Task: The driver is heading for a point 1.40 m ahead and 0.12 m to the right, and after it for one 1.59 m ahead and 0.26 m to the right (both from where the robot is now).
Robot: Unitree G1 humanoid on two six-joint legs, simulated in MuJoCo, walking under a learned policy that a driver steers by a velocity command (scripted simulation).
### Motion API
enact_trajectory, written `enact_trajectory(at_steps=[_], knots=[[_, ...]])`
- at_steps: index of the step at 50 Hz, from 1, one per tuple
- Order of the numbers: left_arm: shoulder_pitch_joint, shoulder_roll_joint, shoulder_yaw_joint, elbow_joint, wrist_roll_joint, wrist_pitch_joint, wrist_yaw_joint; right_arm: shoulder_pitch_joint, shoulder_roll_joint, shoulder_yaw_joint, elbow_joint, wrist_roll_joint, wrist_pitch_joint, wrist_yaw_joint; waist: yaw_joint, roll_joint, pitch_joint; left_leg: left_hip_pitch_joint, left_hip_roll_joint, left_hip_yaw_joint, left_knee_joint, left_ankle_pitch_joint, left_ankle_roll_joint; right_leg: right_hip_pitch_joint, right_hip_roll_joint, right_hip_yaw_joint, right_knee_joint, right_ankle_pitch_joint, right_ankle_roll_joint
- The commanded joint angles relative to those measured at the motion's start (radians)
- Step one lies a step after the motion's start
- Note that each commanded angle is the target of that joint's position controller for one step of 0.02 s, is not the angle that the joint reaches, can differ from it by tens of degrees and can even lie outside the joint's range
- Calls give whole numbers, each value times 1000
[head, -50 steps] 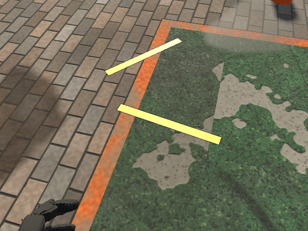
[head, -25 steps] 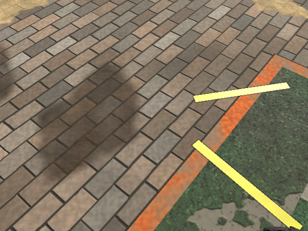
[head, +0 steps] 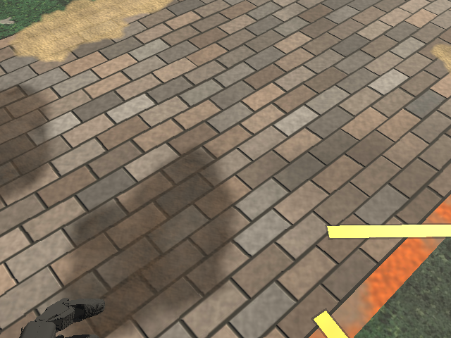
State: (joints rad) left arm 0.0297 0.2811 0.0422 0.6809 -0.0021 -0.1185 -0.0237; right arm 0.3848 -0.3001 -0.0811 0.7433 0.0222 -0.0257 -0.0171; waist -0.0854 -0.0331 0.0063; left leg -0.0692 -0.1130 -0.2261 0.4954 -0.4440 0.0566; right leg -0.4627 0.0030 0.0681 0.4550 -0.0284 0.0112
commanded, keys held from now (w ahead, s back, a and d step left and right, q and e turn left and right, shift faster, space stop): w+q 0.08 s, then w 0.56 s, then w+e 0.36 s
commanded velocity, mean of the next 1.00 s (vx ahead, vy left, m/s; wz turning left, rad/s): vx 0.50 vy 0.00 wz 0.08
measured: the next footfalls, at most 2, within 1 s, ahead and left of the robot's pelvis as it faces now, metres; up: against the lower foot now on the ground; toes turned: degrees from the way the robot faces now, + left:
left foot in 0.50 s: +0.40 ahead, +0.17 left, +0.00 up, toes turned +10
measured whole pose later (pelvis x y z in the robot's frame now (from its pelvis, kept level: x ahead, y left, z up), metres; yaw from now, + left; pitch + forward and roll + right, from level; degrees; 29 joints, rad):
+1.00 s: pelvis +0.52 +0.07 +0.00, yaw +0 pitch +2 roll +2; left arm 0.08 0.26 0.03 0.76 -0.02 -0.05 -0.06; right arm 0.34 -0.28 -0.06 0.85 0.00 -0.06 -0.01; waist -0.07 -0.04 0.02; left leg 0.11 -0.04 0.18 0.21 -0.36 0.01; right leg -0.61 -0.05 -0.01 0.60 0.00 -0.04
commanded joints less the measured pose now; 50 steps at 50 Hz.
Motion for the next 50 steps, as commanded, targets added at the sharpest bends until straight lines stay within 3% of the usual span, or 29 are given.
enact_trajectory(at_steps=[1, 2, 3, 4, 5, 6, 8, 11, 13, 17, 21, 23, 24, 25, 26, 27, 28, 29, 30, 31, 33, 35, 37, 43, 47, 48, 50], knots=[[306, 232, 82, -11, 15, -20, 19, -28, -26, 8, -89, -28, -12, 0, 187, -17, -280, -266, 88, -32, 421, 157, 34, 606, -251, 236, 3, -91, -116], [351, 290, 96, 30, 19, -6, 7, 109, -10, 16, -121, 17, -23, 2, 110, -372, -338, -624, 7, 50, 702, -184, -14, 822, -438, 738, -125, -380, -274], [301, 176, 72, 0, 0, -3, 5, 74, -123, -5, -83, 25, -20, -3, 141, -193, -231, -715, 91, 20, 807, -110, -30, 745, -414, 721, -170, -579, -244], [258, 125, 57, -6, -1, 4, 11, -40, -165, -18, -98, 14, -14, -1, 165, -100, -115, -728, 121, 54, 816, -13, -36, 625, -369, 533, -174, -516, -199], [221, 113, 48, -5, 10, 9, 11, -85, -144, -16, -104, 1, -11, -2, 148, -29, -61, -682, 150, 76, 790, 55, -41, 508, -320, 416, -189, -371, -182], [202, 94, 42, 9, 14, 11, 10, -115, -123, -16, -114, -8, -13, 1, 133, -25, -13, -662, 171, 74, 738, 96, -42, 429, -282, 333, -208, -265, -185], [200, 78, 36, 29, 16, 4, 9, -96, -76, -9, -112, 3, -11, 11, 104, -71, -3, -591, 193, 90, 670, 125, -39, 356, -237, 220, -251, -161, -187], [220, 112, 45, 62, 3, -5, 6, -141, -40, 5, -130, -6, -9, 14, 100, -50, 13, -619, 201, 112, 536, 166, -52, 350, -246, 143, -296, -43, -227], [225, 135, 50, 77, -3, 0, 8, -191, -29, 15, -142, -14, -17, 21, 107, -32, 15, -624, 215, 134, 414, 259, -59, 367, -244, 92, -312, 18, -233], [271, 165, 54, 111, -16, 17, 12, -319, -11, 30, -164, -9, -37, 41, 154, -32, 34, -538, 197, 204, 184, 425, -60, 363, -209, -13, -312, 70, -203], [335, 189, 57, 157, -29, 39, 12, -401, -35, 26, -198, 0, -42, 54, 164, -51, 55, -510, 172, 221, 78, 386, -30, 451, -261, -8, -278, 110, -185], [326, 206, 61, 169, -33, 50, 17, -362, -62, 13, -192, -5, -44, 56, 119, -63, 30, -418, 144, 243, 30, 337, 3, 487, -271, -23, -203, 268, -164], [310, 207, 59, 171, -37, 55, 21, -268, -87, -2, -164, -11, -44, 53, 58, -57, -27, -269, 116, 269, -12, 357, 27, 471, -244, -63, -90, 416, -141], [316, 182, 48, 170, -30, 56, 25, -118, -135, -28, -115, -15, -41, 44, -9, -38, -123, -42, 110, 268, -11, 373, 56, 393, -196, -105, 93, 448, -110], [316, 121, 21, 139, 5, 51, 27, 65, -217, -51, -84, -23, -33, 28, -71, 108, -272, 260, 323, 20, 21, 412, 123, 168, -136, -145, 429, 118, -66], [421, 26, -8, 125, 1, 32, 19, 64, -269, -52, -78, -23, -32, 33, 10, 341, -376, 469, 506, -441, -121, 185, 270, -166, 29, -71, 718, -542, -23], [345, 139, 19, 134, -23, 17, 12, 46, -172, -28, -84, -15, -36, 37, -29, 213, -307, 410, 481, -447, -179, 67, 241, -275, -24, 30, 815, -550, -34], [263, 166, 29, 103, -41, 8, 8, -19, -143, -15, -86, -13, -41, 39, -13, 182, -171, 290, 447, -307, -199, 114, 208, -326, -66, 9, 810, -456, -48], [230, 152, 26, 103, -32, 7, 13, -80, -122, -7, -89, -16, -45, 41, 18, 114, -104, 164, 404, -204, -220, 219, 191, -291, -106, -9, 766, -365, -44], [222, 144, 30, 104, -15, 11, 15, -125, -96, -1, -91, -22, -48, 45, 48, 104, -56, 64, 368, -129, -250, 309, 183, -252, -130, -10, 711, -306, -36], [269, 110, 26, 123, -17, 33, 12, -159, -74, 2, -85, -30, -60, 45, 96, 128, -52, -33, 342, -45, -308, 389, 182, -159, -153, -1, 670, -244, -20], [260, 85, 22, 126, -19, 56, 15, -156, -86, -3, -62, -28, -77, 41, 107, 114, -25, -76, 342, 36, -349, 446, 186, -170, -155, 1, 630, -192, -2], [199, 80, 22, 108, -17, 64, 17, -131, -98, -9, -36, -37, -84, 32, 91, 91, 11, -75, 342, 101, -372, 473, 179, -225, -148, 28, 548, -101, 11], [38, 50, 9, 57, -15, 53, -8, -90, -126, -12, 16, -32, -81, 14, 31, 74, 62, -27, 326, 278, -401, 495, 118, -198, -99, -18, 244, 164, -6], [-51, 45, 3, 0, -16, 52, -33, -34, -138, -19, 61, -20, -56, 8, 1, 64, 86, 138, 372, 321, -339, 585, 102, -256, -82, -54, 152, 84, -42], [-60, 49, 5, -14, -16, 51, -40, -33, -144, -21, 66, -17, -47, 5, 5, 70, 84, 175, 383, 330, -306, 654, 94, -259, -73, -71, 142, 33, -55], [-29, 74, 17, -29, -15, 54, -50, -54, -169, -28, 61, -14, -29, -5, 41, 106, 39, 214, 386, 361, -189, 974, 69, -174, -23, -133, 139, -76, -90]])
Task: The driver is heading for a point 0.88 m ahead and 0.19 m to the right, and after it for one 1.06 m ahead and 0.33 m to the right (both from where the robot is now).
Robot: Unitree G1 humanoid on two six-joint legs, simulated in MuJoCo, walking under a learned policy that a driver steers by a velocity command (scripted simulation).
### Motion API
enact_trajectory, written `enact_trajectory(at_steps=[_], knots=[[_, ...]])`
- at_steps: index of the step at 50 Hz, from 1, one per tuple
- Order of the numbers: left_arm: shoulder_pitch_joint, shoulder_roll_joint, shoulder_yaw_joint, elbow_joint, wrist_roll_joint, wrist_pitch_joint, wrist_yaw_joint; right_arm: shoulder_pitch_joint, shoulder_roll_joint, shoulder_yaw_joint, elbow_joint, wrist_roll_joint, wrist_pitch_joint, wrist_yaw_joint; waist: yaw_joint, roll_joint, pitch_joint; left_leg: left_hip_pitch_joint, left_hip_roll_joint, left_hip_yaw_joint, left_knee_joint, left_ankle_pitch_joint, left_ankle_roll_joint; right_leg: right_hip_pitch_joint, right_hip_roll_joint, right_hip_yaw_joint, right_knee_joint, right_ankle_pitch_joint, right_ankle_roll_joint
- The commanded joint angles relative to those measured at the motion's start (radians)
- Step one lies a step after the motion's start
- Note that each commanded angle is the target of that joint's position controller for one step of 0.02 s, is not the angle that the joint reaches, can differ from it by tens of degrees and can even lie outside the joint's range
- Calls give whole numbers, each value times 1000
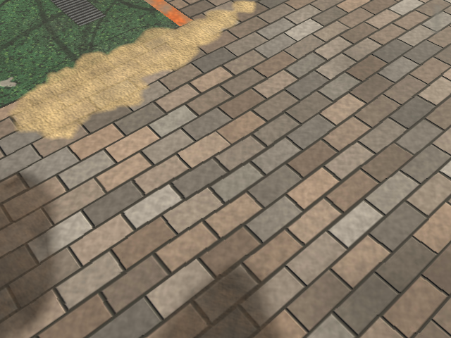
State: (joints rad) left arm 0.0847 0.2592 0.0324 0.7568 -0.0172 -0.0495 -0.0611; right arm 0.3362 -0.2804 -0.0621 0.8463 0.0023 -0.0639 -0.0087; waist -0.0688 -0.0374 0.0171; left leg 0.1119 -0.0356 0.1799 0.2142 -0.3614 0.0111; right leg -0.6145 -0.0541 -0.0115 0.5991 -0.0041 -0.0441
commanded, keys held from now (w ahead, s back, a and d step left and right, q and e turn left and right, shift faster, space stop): w+e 0.62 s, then w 0.38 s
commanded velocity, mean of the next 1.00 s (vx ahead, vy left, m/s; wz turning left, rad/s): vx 0.50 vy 0.00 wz -0.45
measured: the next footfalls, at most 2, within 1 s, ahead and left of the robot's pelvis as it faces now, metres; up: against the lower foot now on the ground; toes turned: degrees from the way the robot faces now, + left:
right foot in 0.06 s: +0.21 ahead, -0.11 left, +0.00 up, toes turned -4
left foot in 0.52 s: +0.51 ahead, +0.05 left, +0.00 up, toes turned -22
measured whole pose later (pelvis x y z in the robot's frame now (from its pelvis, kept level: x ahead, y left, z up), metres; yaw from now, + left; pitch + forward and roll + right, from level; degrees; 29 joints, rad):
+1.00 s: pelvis +0.54 -0.12 +0.00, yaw -28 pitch +2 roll +2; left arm 0.04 0.25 0.03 0.61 -0.01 -0.05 -0.04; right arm 0.40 -0.30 -0.06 0.90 0.03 -0.06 0.01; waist -0.11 -0.03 0.02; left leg 0.06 0.02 0.10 0.29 -0.37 -0.03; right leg -0.51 -0.04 -0.01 0.53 -0.08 -0.05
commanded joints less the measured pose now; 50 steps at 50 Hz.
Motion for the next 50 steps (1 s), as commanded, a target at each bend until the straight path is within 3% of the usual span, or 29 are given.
enact_trajectory(at_steps=[1, 2, 3, 4, 5, 6, 7, 8, 9, 11, 13, 17, 21, 23, 25, 26, 27, 28, 29, 30, 31, 32, 34, 37, 42, 46, 48, 49, 50], knots=[[-21, 120, 41, -98, 1, -11, -13, -14, -202, -50, -47, 6, 19, -21, 62, 134, -22, 37, 303, -29, 198, 1065, 100, 71, 73, -84, 5, -151, -55], [112, 160, 65, -70, -1, -9, -8, -29, -205, -50, -53, 6, 29, -29, 137, 127, -94, -10, 276, -1, 379, 1134, 74, 251, 115, -99, -33, -133, -86], [280, 230, 99, -34, -4, -4, 9, -26, -195, -42, -68, 1, 27, -37, 216, 71, -187, -205, 238, 5, 638, 957, 36, 550, 75, 14, -66, -92, -136], [335, 344, 125, -31, -10, -1, 23, 77, -57, 4, -117, -32, -1, -17, 140, -186, -301, -676, 59, -26, 1027, 135, -38, 959, -198, 531, -88, -174, -325], [356, 288, 105, -48, -9, -7, 25, 23, -86, 8, -118, -13, -45, 2, 178, -130, -431, -843, -28, -248, 1176, -229, -33, 1071, -287, 865, -257, -283, -397], [326, 232, 89, -46, 1, -12, 27, -89, -147, -10, -149, 31, -71, 16, 202, -76, -299, -935, 39, -295, 1186, -153, -8, 989, -253, 710, -287, -269, -332], [266, 205, 82, -55, -1, -16, 30, -132, -140, -5, -165, 33, -84, 16, 170, -10, -190, -927, 84, -280, 1106, -64, 6, 836, -209, 578, -293, -211, -292], [198, 175, 72, -70, -1, -15, 33, -143, -137, -9, -159, 9, -86, 9, 125, 40, -111, -873, 118, -269, 1009, -14, -1, 679, -169, 479, -309, -115, -264], [155, 148, 62, -88, 9, -14, 36, -131, -146, -18, -156, -6, -76, 4, 88, 22, -77, -796, 141, -270, 950, 22, -11, 564, -139, 417, -333, -24, -254], [127, 148, 63, -105, 12, -15, 43, -99, -124, -18, -157, -16, -51, 3, 50, -6, -62, -722, 145, -256, 880, 49, -42, 446, -107, 366, -369, 64, -261], [141, 175, 71, -103, 9, -17, 55, -124, -100, -11, -170, -20, -36, -1, 49, -8, -42, -708, 134, -233, 775, 115, -73, 370, -82, 303, -382, 122, -258], [199, 197, 80, -85, -4, -6, 73, -284, -59, 8, -210, -15, -40, 5, 113, -35, -20, -628, 75, -220, 449, 393, -92, 313, -14, 240, -362, 11, -189], [262, 193, 81, -63, -12, 7, 78, -358, -97, -3, -235, 6, -53, 22, 138, -54, -23, -579, 43, -257, 309, 428, -78, 390, -54, 342, -298, -107, -164], [260, 190, 82, -64, -9, 11, 82, -338, -125, -15, -233, 9, -62, 28, 116, -73, -24, -552, 46, -275, 280, 355, -51, 445, -81, 407, -236, -121, -147], [239, 166, 76, -73, -3, 15, 81, -225, -148, -33, -203, 6, -71, 24, 51, -85, -56, -400, 44, -250, 230, 310, -7, 439, -53, 418, -135, -89, -114], [239, 115, 57, -84, 4, 12, 76, -112, -184, -47, -189, -11, -76, 17, -4, -42, -155, -198, 131, -317, 240, 279, 43, 379, 2, 365, 50, -108, -80], [336, 47, 36, -106, 0, 5, 75, 9, -266, -66, -177, -31, -72, 10, 2, 171, -306, 153, 354, -638, 214, 151, 160, 114, 133, 229, 382, -368, -12], [386, 79, 32, -124, -19, -2, 75, 60, -263, -71, -144, -11, -58, 20, 16, 394, -341, 238, 476, -998, 107, -125, 248, -121, 127, 178, 606, -610, 13], [326, 173, 54, -107, -24, 1, 76, 7, -172, -47, -165, -1, -54, 19, -7, 244, -208, 135, 437, -913, 72, -247, 212, -187, 67, 201, 695, -526, 23], [239, 194, 62, -120, -15, 7, 76, -38, -137, -36, -171, -4, -46, 15, -13, 165, -111, 17, 395, -751, 71, -156, 173, -188, 35, 163, 705, -444, 28], [200, 182, 64, -131, -4, 10, 75, -81, -116, -27, -169, -10, -41, 14, 5, 125, -51, -90, 350, -631, 51, -22, 159, -158, 6, 150, 669, -383, 32], [184, 164, 65, -136, 0, 12, 71, -99, -94, -19, -158, -16, -41, 14, 23, 134, -20, -162, 313, -552, 29, 71, 155, -124, -18, 151, 623, -342, 32], [202, 114, 56, -134, -9, 17, 64, -100, -82, -15, -138, -15, -48, 17, 46, 159, -9, -233, 274, -449, -15, 164, 161, -58, -31, 133, 563, -315, 32], [154, 78, 43, -153, 1, 18, 62, -81, -119, -27, -106, -6, -57, 21, 51, 125, 7, -233, 284, -370, -58, 291, 201, -84, -34, 124, 426, -255, 43], [10, 50, 21, -179, 6, -7, 37, -53, -161, -33, -65, 13, -40, 18, 11, 103, 21, -217, 248, -230, -69, 399, 181, -13, -33, 44, 114, -25, 46], [-91, 66, 22, -214, -4, -15, 23, 25, -188, -37, -16, 26, -20, 18, -14, 115, 45, -140, 290, -227, -43, 422, 165, 23, -8, 15, -7, -40, 23], [-87, 87, 30, -220, -2, -17, 19, 28, -202, -41, 1, 32, -7, 15, 11, 130, 40, -91, 311, -224, 5, 524, 149, 67, 11, 1, -53, -101, -8], [-32, 107, 41, -207, 3, -18, 20, 16, -211, -42, 4, 35, -2, 12, 53, 134, 6, -86, 301, -202, 77, 669, 133, 163, 36, -20, -85, -107, -28], [90, 140, 61, -167, 8, -17, 25, 8, -204, -37, 7, 36, 2, 9, 121, 122, -70, -116, 264, -158, 222, 804, 109, 349, 66, -46, -122, -78, -55]])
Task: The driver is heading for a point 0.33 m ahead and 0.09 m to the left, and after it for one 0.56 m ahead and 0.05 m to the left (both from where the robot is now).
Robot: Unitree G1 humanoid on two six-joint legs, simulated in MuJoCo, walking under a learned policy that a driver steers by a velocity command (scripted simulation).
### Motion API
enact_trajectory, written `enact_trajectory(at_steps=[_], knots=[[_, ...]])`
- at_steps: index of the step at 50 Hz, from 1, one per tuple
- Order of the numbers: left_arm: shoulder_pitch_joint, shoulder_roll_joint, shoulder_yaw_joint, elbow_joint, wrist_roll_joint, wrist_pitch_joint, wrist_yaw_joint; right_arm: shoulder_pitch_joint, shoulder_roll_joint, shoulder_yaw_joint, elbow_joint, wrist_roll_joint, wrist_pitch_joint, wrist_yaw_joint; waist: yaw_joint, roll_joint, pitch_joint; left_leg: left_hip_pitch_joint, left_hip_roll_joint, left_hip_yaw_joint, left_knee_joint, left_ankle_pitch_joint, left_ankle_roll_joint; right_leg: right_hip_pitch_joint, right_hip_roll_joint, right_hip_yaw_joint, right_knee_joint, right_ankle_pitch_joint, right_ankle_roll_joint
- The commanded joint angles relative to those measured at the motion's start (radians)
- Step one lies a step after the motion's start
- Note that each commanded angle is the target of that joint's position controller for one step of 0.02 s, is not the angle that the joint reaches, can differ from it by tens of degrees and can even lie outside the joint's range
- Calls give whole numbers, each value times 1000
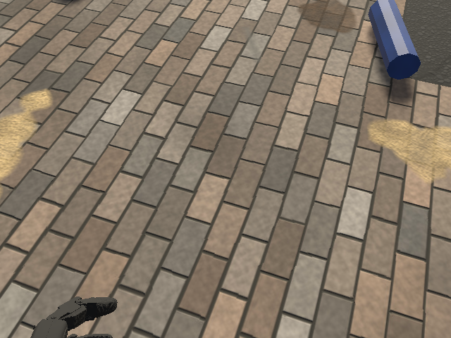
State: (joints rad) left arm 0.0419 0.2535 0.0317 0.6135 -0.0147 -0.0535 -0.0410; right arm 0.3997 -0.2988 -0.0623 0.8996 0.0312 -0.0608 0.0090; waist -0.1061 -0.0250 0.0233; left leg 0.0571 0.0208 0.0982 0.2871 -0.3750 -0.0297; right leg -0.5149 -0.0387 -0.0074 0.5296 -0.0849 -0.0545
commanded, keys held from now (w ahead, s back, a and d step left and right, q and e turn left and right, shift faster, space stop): w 0.06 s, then w+q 0.52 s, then no key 0.42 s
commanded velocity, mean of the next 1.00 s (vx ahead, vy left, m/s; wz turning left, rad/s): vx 0.39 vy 0.00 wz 0.26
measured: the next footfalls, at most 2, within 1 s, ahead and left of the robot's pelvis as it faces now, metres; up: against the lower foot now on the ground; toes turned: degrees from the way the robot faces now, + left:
right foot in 0.02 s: +0.17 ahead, -0.12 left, +0.00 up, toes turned -2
left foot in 0.56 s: +0.46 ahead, +0.15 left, +0.00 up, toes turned +17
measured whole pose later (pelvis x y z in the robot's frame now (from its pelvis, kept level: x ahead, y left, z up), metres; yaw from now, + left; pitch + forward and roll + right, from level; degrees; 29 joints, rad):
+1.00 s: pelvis +0.50 +0.07 +0.00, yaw +20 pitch +1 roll +2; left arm 0.13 0.27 0.04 0.78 0.02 -0.07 0.00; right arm 0.21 -0.26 -0.04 0.81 0.00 -0.02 -0.01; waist -0.03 -0.04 0.02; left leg -0.14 -0.11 -0.04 0.44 -0.32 0.06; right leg -0.45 -0.04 0.03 0.51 0.00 0.01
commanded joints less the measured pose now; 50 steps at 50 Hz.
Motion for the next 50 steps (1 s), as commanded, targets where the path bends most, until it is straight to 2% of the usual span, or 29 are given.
enact_trajectory(at_steps=[1, 2, 3, 4, 5, 6, 7, 10, 12, 14, 18, 21, 23, 25, 26, 27, 28, 29, 30, 31, 32, 33, 34, 37, 41, 45, 48, 49, 50], knots=[[292, 199, 87, 21, 9, -8, 16, -54, -152, -22, -54, -6, -3, -13, 228, 84, -183, -194, 162, -38, 360, 741, 112, 508, 3, 6, -25, 25, -79], [412, 306, 108, 34, 28, -1, 29, 7, -54, 13, -97, -32, -18, -8, 227, -133, -334, -575, 32, -2, 757, 318, 42, 884, -266, 429, -43, -69, -216], [426, 272, 96, 41, 11, 0, 27, 13, -59, 17, -84, -26, -39, -3, 222, -215, -423, -731, -42, -146, 948, -199, 32, 927, -361, 739, -193, -159, -289], [365, 211, 74, 40, 10, -4, 24, -49, -138, -7, -99, 7, -49, 5, 220, -142, -278, -830, 20, -190, 1020, -166, 45, 819, -337, 613, -210, -212, -246], [306, 176, 63, 36, 10, -8, 24, -112, -138, -6, -112, 18, -51, 7, 199, -101, -170, -833, 64, -169, 991, -81, 56, 681, -292, 460, -228, -175, -210], [248, 145, 54, 40, 14, -13, 20, -138, -124, -7, -112, 6, -46, 3, 166, -56, -98, -803, 96, -159, 929, -7, 53, 554, -248, 362, -266, -123, -186], [208, 115, 47, 41, 20, -23, 18, -127, -119, -13, -103, -4, -33, 1, 133, -73, -65, -744, 123, -172, 881, 50, 49, 463, -218, 291, -304, -64, -168], [175, 115, 54, 68, 27, -52, 18, -86, -63, -7, -84, -3, 7, -4, 87, -67, -31, -676, 124, -192, 842, 142, 24, 346, -206, 160, -388, 46, -171], [187, 125, 59, 92, 35, -61, 26, -132, -59, -9, -100, -4, 15, -8, 91, -42, -1, -732, 116, -219, 769, 228, 12, 352, -204, 90, -409, 100, -166], [199, 132, 61, 111, 35, -62, 34, -173, -51, -8, -113, -9, 11, -2, 101, -32, 11, -752, 104, -222, 658, 346, 10, 378, -191, 17, -414, 139, -147], [231, 162, 67, 143, 25, -56, 48, -303, -21, 7, -156, -14, 4, 22, 152, -12, 51, -715, 84, -143, 441, 496, 26, 411, -187, -89, -435, 148, -116], [281, 177, 75, 178, 12, -37, 52, -381, -19, 12, -202, -13, 5, 39, 180, 0, 77, -761, 76, -116, 357, 451, 54, 536, -223, -121, -398, 192, -105], [290, 190, 81, 192, 3, -18, 56, -406, -29, 9, -232, -13, 5, 53, 176, -10, 76, -773, 60, -85, 329, 360, 79, 615, -245, -139, -339, 307, -90], [273, 218, 88, 188, 1, -1, 65, -370, -56, -5, -246, -12, 9, 61, 139, -46, 24, -675, 2, -22, 329, 251, 116, 652, -247, -168, -214, 636, -66], [263, 230, 91, 185, 0, 9, 71, -299, -82, -20, -237, -12, 13, 60, 95, -64, -28, -573, -38, 8, 336, 202, 139, 651, -239, -182, -96, 794, -52], [247, 232, 89, 179, -2, 18, 77, -160, -126, -47, -207, -9, 14, 53, 15, -53, -103, -378, -82, 18, 288, 230, 172, 590, -208, -207, 95, 830, -24], [254, 215, 79, 164, 8, 13, 83, 6, -203, -82, -170, -7, 21, 35, -59, 18, -196, -72, -28, -119, 252, 260, 223, 378, -166, -208, 373, 605, 18], [351, 63, 31, 114, 43, -14, 64, 16, -309, -102, -170, 3, 21, 22, 48, 286, -275, 282, 237, -670, 191, 133, 410, -95, 41, -156, 744, -338, 93], [285, 116, 32, 113, 11, -56, 48, 22, -245, -77, -204, -13, 10, 22, -3, 196, -415, 360, 333, -943, 45, 152, 471, -212, 92, 79, 888, -523, 87], [202, 169, 46, 94, -28, -76, 37, -22, -184, -59, -203, -28, 2, 20, -18, 137, -295, 275, 310, -755, 44, 344, 413, -268, 30, 108, 885, -449, 68], [184, 161, 41, 93, -23, -84, 41, -86, -150, -49, -211, -26, -3, 19, 23, 64, -202, 124, 269, -593, 70, 555, 372, -234, -18, 92, 807, -375, 59], [174, 165, 48, 106, 3, -79, 50, -153, -114, -39, -219, -23, -2, 16, 60, 19, -133, -21, 231, -475, 74, 706, 338, -185, -54, 75, 727, -341, 66], [185, 175, 56, 110, 14, -65, 53, -188, -86, -27, -230, -33, -1, 12, 92, 35, -115, -128, 209, -410, 55, 797, 325, -105, -72, 75, 690, -324, 71], [240, 122, 47, 123, 19, -21, 60, -215, -111, -30, -223, -40, -7, 6, 140, 53, -104, -272, 169, -298, 10, 958, 320, -8, -61, 48, 559, -255, 104], [173, 88, 31, 115, 24, -11, 61, -217, -118, -28, -196, -31, 7, -13, 117, 98, -125, -278, 100, -178, 14, 938, 260, 49, -30, 22, 275, -5, 116], [85, 103, 33, 102, 17, -18, 44, -180, -111, -19, -154, -35, 26, -19, 71, 107, -117, -211, 125, -209, 36, 792, 236, 81, -11, 38, 105, 111, 103], [80, 125, 42, 102, 30, -24, 36, -196, -99, -11, -132, -32, 32, -17, 88, 111, -94, -179, 149, -261, 119, 727, 218, 111, 2, 41, 8, 49, 63], [119, 126, 45, 117, 37, -28, 35, -209, -88, -6, -127, -26, 34, -18, 117, 101, -97, -190, 128, -263, 165, 674, 192, 182, 9, 33, -77, 129, 43], [137, 159, 52, 123, 46, -33, 39, -171, -72, -1, -118, -34, 29, -18, 112, 56, -114, -217, 76, -250, 218, 583, 147, 285, -39, 82, -115, 420, 14]])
